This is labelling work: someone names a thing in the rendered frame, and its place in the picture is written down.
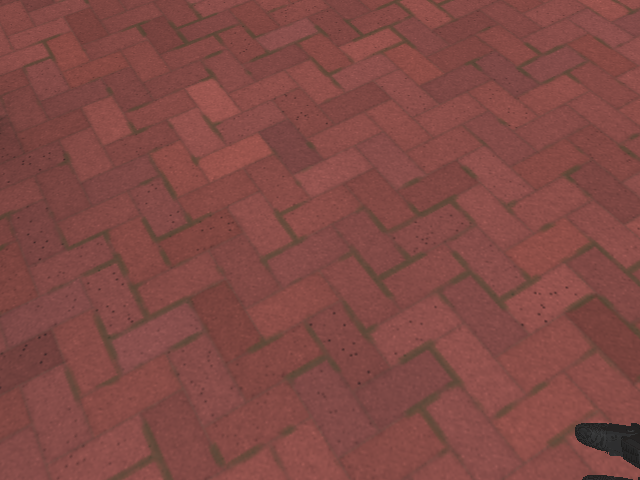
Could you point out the right robot hand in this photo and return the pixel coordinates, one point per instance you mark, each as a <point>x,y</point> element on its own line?
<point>618,440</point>

